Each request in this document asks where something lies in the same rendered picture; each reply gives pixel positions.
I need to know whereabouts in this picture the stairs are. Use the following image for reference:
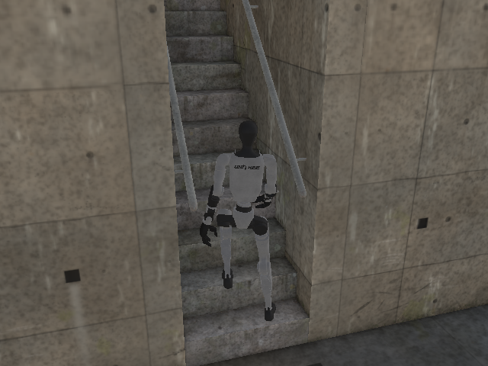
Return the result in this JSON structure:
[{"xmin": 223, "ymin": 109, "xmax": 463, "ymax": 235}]
[{"xmin": 164, "ymin": 0, "xmax": 310, "ymax": 366}]

